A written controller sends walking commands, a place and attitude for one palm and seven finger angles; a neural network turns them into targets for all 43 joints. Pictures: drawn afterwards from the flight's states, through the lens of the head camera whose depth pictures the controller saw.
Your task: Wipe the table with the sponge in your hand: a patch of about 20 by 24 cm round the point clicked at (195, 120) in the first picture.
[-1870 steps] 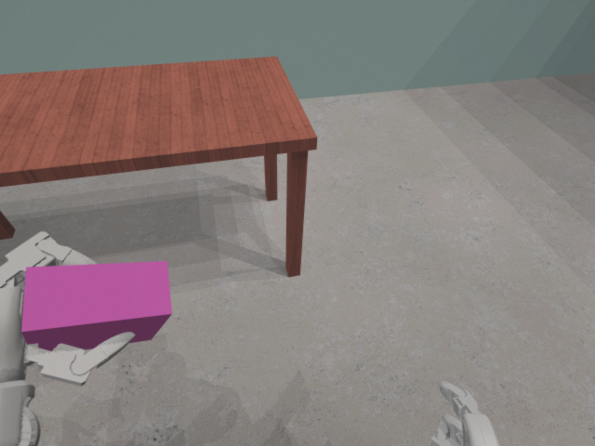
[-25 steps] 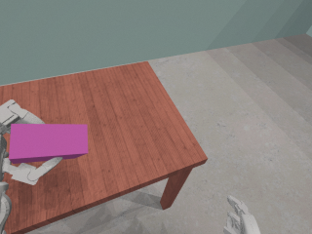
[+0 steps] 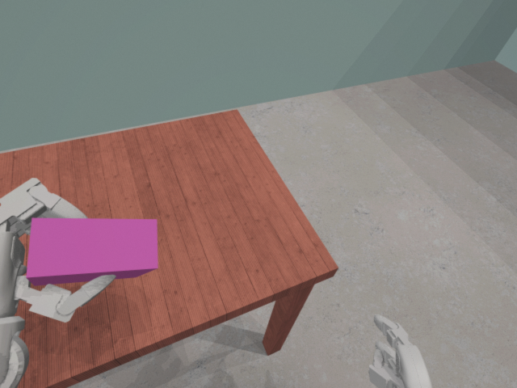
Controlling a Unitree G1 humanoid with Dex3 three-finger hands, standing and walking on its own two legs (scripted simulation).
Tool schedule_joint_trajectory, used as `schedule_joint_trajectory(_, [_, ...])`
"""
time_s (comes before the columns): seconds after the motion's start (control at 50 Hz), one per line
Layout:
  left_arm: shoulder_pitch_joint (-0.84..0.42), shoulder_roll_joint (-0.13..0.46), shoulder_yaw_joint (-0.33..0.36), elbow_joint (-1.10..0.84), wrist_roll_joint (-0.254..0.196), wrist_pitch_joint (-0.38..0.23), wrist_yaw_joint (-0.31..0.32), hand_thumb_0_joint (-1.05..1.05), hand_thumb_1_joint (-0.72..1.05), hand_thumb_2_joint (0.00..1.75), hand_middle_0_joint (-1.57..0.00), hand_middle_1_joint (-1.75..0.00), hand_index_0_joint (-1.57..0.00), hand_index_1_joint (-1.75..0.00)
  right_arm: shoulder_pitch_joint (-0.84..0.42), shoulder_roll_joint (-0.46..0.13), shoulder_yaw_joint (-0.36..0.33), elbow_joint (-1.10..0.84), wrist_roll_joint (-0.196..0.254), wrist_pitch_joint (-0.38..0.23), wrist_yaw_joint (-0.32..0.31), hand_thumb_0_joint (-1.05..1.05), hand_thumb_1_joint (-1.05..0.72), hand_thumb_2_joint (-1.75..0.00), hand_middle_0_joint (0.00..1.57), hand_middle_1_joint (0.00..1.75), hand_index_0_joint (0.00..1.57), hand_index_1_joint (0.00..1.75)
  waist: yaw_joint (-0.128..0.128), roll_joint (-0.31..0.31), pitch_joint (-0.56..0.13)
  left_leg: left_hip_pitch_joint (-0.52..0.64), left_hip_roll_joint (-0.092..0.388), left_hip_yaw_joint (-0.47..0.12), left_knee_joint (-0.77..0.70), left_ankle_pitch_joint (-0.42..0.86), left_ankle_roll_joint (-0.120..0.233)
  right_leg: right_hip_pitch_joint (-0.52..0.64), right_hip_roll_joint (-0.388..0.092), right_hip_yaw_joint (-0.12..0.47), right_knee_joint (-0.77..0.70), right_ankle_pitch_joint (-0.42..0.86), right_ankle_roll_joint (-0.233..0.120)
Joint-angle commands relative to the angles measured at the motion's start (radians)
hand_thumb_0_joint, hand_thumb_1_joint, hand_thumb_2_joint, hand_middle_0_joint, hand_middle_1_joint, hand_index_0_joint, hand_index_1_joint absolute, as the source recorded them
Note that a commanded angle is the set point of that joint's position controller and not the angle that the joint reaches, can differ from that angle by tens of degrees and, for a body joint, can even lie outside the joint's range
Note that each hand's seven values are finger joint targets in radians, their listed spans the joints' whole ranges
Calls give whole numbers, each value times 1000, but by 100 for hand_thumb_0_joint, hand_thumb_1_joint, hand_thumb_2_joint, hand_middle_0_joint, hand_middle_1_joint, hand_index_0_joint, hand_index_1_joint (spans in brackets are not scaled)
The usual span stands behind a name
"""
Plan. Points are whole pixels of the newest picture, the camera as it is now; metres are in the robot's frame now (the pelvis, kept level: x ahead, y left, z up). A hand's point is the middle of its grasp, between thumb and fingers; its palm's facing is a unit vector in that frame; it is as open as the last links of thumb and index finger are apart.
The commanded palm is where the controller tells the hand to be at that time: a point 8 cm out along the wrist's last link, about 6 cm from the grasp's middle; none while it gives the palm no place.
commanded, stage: look again from close up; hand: left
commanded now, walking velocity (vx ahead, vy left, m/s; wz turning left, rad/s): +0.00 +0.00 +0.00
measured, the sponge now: (111, 252) +0.23 +0.21 +0.14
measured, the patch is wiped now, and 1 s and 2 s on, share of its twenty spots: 0.00 0.00 0.00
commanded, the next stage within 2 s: turn the palm down, sponge in hand in 0.30 s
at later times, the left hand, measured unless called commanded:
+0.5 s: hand (25, 207) +0.24 +0.28 +0.20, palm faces +0.41 -0.76 -0.51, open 9.6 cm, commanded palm +0.15 +0.29 +0.17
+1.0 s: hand (62, 275) +0.20 +0.25 +0.13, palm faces +0.32 -0.58 -0.75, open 9.6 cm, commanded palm +0.15 +0.27 +0.17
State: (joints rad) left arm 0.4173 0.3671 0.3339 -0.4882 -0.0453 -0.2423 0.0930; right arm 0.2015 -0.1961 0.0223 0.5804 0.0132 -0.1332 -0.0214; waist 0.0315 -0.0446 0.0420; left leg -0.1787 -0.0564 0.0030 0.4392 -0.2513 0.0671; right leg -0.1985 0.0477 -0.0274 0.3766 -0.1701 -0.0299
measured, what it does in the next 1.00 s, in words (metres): shifts its weight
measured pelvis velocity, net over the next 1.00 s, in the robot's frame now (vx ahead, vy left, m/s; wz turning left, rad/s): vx -0.03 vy -0.04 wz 0.04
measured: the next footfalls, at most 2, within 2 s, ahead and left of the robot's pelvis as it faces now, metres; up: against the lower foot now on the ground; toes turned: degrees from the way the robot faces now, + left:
none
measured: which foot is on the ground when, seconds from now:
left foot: down 0.00-1.00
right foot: down 0.00-1.00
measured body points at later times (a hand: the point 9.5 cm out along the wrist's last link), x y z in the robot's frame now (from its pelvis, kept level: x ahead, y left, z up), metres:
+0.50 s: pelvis -0.01 +0.01 -0.01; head +0.01 +0.03 +0.44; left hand +0.21 +0.32 +0.22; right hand +0.17 -0.21 -0.08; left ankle -0.01 +0.07 -0.74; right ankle +0.01 -0.10 -0.74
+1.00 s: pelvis -0.03 -0.04 -0.02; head -0.02 -0.08 +0.43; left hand +0.18 +0.28 +0.17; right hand +0.19 -0.26 -0.11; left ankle -0.01 +0.07 -0.74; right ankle +0.01 -0.10 -0.74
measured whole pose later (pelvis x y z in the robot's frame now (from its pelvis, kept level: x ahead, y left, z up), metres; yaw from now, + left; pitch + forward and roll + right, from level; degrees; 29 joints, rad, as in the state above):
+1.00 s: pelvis -0.03 -0.04 -0.02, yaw +3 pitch +0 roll +0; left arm 0.26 0.54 0.30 -0.28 0.19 0.14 0.02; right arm 0.15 -0.27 0.03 0.58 0.02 0.01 -0.07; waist 0.06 0.08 -0.03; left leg -0.34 -0.04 -0.05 0.64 -0.31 0.02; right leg -0.34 0.07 -0.07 0.61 -0.29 -0.08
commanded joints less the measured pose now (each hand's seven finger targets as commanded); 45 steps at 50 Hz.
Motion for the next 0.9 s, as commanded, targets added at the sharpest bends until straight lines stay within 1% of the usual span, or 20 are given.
schedule_joint_trajectory(0.0, [-67, 149, 105, -154, -14, -44, 17, 0, 10, 130, -120, -160, -120, -160, -80, -127, -50, -156, 4, -49, -16, 0, -90, -90, 20, 30, 20, 30, -11, 89, -131, -70, 140, -126, -112, 159, -63, 132, -109, 118, -20, 148, 3])
schedule_joint_trajectory(0.06, [-78, 154, 106, -150, -11, -39, 15, 0, 10, 130, -120, -160, -120, -160, -76, -132, -53, -160, 3, -45, -19, 0, -90, -90, 20, 30, 20, 30, -10, 59, -123, -80, 136, -125, -116, 132, -55, 134, -112, 127, -34, 135, 4])
schedule_joint_trajectory(0.18, [-107, 177, 110, -227, -1, -50, 16, 0, 10, 130, -120, -160, -120, -160, -95, -134, -52, -160, 4, -57, -17, 0, -90, -90, 20, 30, 20, 30, -11, 114, -135, -99, 136, -131, -133, 68, -45, 151, -100, 120, -26, 92, 6])
schedule_joint_trajectory(0.36, [-54, 164, 121, -207, -3, -52, 17, 0, 10, 130, -120, -160, -120, -160, -70, -134, -57, -158, 1, -62, -18, 0, -90, -90, 20, 30, 20, 30, -11, 108, -142, -93, 143, -139, -127, 151, -69, 164, -103, 108, -4, 154, 0])
schedule_joint_trajectory(0.38, [-947, 944, 350, -523, 27, -189, 16, 0, 10, 130, -120, -160, -120, -160, 118, -233, 148, -272, 76, -24, -79, 0, -90, -90, 20, 30, 20, 30, -96, 463, -132, -373, 162, -216, -159, 9, -18, 326, 28, 44, 210, -60, 68])
schedule_joint_trajectory(0.4, [-688, 455, 357, -5, 143, 10, -34, 0, 10, 130, -120, -160, -120, -160, -82, -124, -51, -68, -65, -59, -52, 0, -90, -90, 20, 30, 20, 30, 20, 346, -221, -16, 120, -98, -74, 149, -116, -9, 15, 15, 189, -64, -21])
schedule_joint_trajectory(0.42, [-478, 345, 172, 46, 66, 37, -51, 0, 10, 130, -120, -160, -120, -160, -54, -190, -59, -90, -82, -70, 6, 0, -90, -90, 20, 30, 20, 30, -13, 256, -143, -26, 86, -121, -69, 337, -169, -98, 6, -39, 147, -39, -35])
schedule_joint_trajectory(0.44, [-331, 330, 214, 46, 46, 73, -63, 0, 10, 130, -120, -160, -120, -160, -19, -231, -94, -86, -52, -48, 19, 0, -90, -90, 20, 30, 20, 30, 17, 240, -280, 101, 115, -109, -15, 452, -161, -117, 12, -28, 159, 15, -26])
schedule_joint_trajectory(0.46, [-317, 164, 103, 24, -26, 130, -114, 0, 10, 130, -120, -160, -120, -160, -84, -204, -75, -110, -41, -52, 21, 0, -90, -90, 20, 30, 20, 30, 38, 221, -276, 119, 97, -94, 2, 487, -154, -113, -5, -26, 139, 35, -23])
schedule_joint_trajectory(0.48, [-131, 125, 119, 85, -89, 210, -159, 0, 10, 130, -120, -160, -120, -160, -94, -212, -72, -103, -22, -47, 32, 0, -90, -90, 20, 30, 20, 30, 54, 222, -251, 146, 105, -87, 1, 515, -160, -100, -5, -21, 133, 46, -26])
schedule_joint_trajectory(0.52, [-39, 164, 95, -54, -100, 296, -217, 0, 10, 130, -120, -160, -120, -160, -119, -231, -66, -123, -13, -31, 41, 0, -90, -90, 20, 30, 20, 30, 74, 89, -253, 105, 99, -56, 33, 631, -129, -26, -22, -57, 117, 197, -14])
schedule_joint_trajectory(0.56, [-46, 182, 38, -102, 10, 321, -223, 0, 10, 130, -120, -160, -120, -160, -160, -216, -53, -151, -8, 3, 53, 0, -90, -90, 20, 30, 20, 30, 51, -38, -199, 29, 94, -58, 28, 539, -98, -55, -9, -61, 122, 176, -1])
schedule_joint_trajectory(0.62, [-24, 279, 140, -205, 88, 196, -140, 0, 10, 130, -120, -160, -120, -160, -169, -203, -62, -174, -38, 35, 55, 0, -90, -90, 20, 30, 20, 30, 34, -54, -187, -13, 87, -62, 35, 362, -81, -90, 12, -44, 145, 94, -3])
schedule_joint_trajectory(0.66, [-110, 343, 218, -291, 94, 79, -55, 0, 10, 130, -120, -160, -120, -160, -165, -195, -73, -180, -52, 41, 39, 0, -90, -90, 20, 30, 20, 30, 26, -11, -258, -25, 84, -78, 48, 259, -85, -103, 18, -28, 173, 35, -3])
schedule_joint_trajectory(0.68, [-178, 467, 318, -355, 108, 56, 1, 0, 10, 130, -120, -160, -120, -160, -167, -211, -67, -180, -42, 46, 34, 0, -90, -90, 20, 30, 20, 30, 32, 86, -274, -43, 89, -79, 38, 146, -83, -110, 30, 9, 176, -21, -9])
schedule_joint_trajectory(0.7, [-219, 370, 241, -376, 134, 19, 45, 0, 10, 130, -120, -160, -120, -160, -160, -152, -59, -187, -54, 39, 30, 0, -90, -90, 20, 30, 20, 30, 42, 153, -298, -48, 78, -84, 44, 139, -93, -96, 15, -4, 187, -33, -18])
schedule_joint_trajectory(0.74, [-198, 351, 226, -283, 180, -5, 112, 0, 10, 130, -120, -160, -120, -160, -126, -150, -65, -129, -53, 35, 26, 0, -90, -90, 20, 30, 20, 30, 9, 261, -234, -71, 69, -80, 73, 68, -87, -161, 6, -1, 186, -63, -18])
schedule_joint_trajectory(0.78, [-219, 397, 227, -163, 226, 48, 130, 0, 10, 130, -120, -160, -120, -160, -112, -162, -60, -101, -46, 47, 20, 0, -90, -90, 20, 30, 20, 30, -20, 293, -168, -126, 54, -76, 91, -39, -61, -212, -6, 14, 172, -121, -21])
schedule_joint_trajectory(0.8, [-255, 314, 140, -131, 218, 79, 109, 0, 10, 130, -120, -160, -120, -160, -131, -154, -55, -113, -41, 49, 12, 0, -90, -90, 20, 30, 20, 30, -31, 277, -172, -145, 46, -66, 98, -59, -52, -203, -26, 3, 163, -126, -14])
schedule_joint_trajectory(0.88, [-240, 366, 57, 48, 207, 312, -17, 0, 10, 130, -120, -160, -120, -160, -180, -190, -39, -151, 10, 78, -43, 0, -90, -90, 20, 30, 20, 30, -9, 209, -110, -195, 27, -29, 83, -126, -36, -141, -51, 56, 75, -218, -6])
